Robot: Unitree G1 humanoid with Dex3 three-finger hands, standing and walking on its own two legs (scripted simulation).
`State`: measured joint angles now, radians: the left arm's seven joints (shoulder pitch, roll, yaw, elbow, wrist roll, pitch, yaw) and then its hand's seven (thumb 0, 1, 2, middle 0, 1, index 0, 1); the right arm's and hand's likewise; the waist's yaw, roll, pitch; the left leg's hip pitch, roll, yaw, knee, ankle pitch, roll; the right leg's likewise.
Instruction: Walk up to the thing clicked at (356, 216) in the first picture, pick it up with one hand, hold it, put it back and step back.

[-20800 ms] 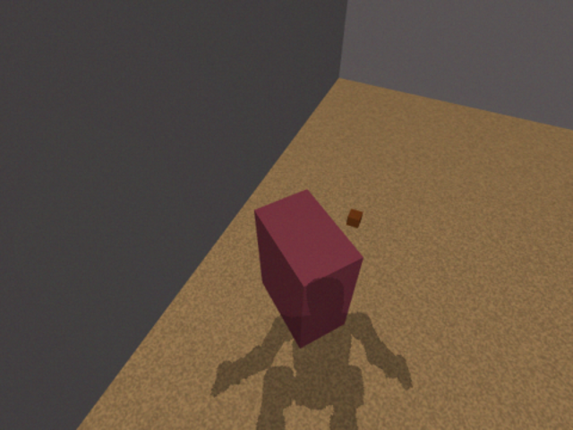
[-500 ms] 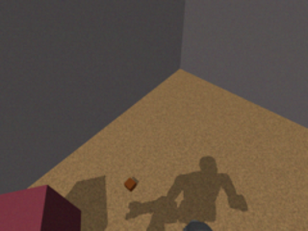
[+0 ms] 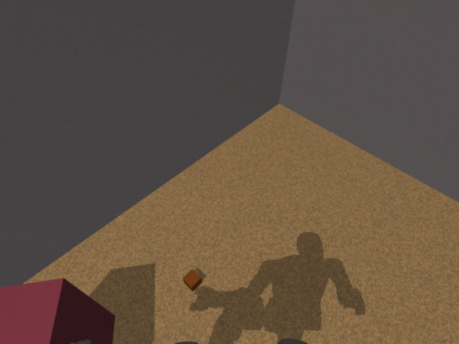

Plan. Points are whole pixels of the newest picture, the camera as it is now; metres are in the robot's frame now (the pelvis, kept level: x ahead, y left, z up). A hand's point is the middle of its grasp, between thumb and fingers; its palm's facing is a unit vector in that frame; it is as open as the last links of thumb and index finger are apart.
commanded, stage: walk up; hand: left
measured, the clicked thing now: (192, 280) +0.46 +0.18 -0.73
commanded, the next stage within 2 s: stand in 1.32 s
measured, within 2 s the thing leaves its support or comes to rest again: neither
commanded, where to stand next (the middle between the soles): +0.08 +0.02 m, yaw -2 degrees
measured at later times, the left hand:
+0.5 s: hand out of the picture +0.07 +0.28 -0.13, palm faces +0.01 -0.93 -0.37, open 7.4 cm
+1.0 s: hand out of the picture +0.12 +0.26 -0.13, palm faces -0.02 -0.94 -0.33, open 7.4 cm
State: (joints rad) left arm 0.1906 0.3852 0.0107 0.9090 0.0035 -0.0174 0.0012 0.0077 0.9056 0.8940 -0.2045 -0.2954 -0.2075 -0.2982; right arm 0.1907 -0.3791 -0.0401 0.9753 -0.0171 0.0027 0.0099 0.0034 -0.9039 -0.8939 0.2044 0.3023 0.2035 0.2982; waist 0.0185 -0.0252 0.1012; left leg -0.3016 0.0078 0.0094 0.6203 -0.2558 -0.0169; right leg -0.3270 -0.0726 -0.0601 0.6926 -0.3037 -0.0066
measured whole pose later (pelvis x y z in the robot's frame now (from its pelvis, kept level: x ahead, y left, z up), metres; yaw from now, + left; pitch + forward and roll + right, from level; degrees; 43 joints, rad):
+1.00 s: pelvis +0.03 +0.01 +0.03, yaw +0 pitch -2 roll +0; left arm 0.07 0.34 0.01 1.16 0.01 -0.02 -0.01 0.01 0.91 0.89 -0.20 -0.30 -0.21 -0.30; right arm 0.10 -0.36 -0.01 1.17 -0.01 0.00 0.01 0.00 -0.90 -0.89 0.21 0.30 0.20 0.30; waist -0.01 0.00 0.05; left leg -0.14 0.02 0.01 0.34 -0.17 -0.01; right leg -0.12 -0.04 -0.06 0.33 -0.16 0.02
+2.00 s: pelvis +0.05 +0.00 +0.03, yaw +0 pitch -2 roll +0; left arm 0.10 0.35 0.00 1.14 0.01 -0.01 -0.01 0.01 0.91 0.89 -0.20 -0.29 -0.21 -0.30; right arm 0.09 -0.35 0.00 1.15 -0.01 0.00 0.01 0.00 -0.90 -0.89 0.21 0.30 0.21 0.30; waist 0.00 0.00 0.05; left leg -0.11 0.03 0.01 0.31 -0.17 -0.02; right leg -0.11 -0.03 -0.06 0.32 -0.17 0.01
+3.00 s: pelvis +0.05 +0.00 +0.03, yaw -1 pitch -2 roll +0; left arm 0.12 0.36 0.00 1.13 0.01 -0.01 -0.01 0.01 0.91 0.89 -0.20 -0.29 -0.21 -0.30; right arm 0.11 -0.35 0.00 1.13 -0.01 0.00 0.01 0.00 -0.90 -0.89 0.21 0.30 0.21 0.30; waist 0.00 0.00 0.05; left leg -0.10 0.03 0.02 0.31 -0.17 -0.03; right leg -0.10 -0.03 -0.06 0.32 -0.18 0.01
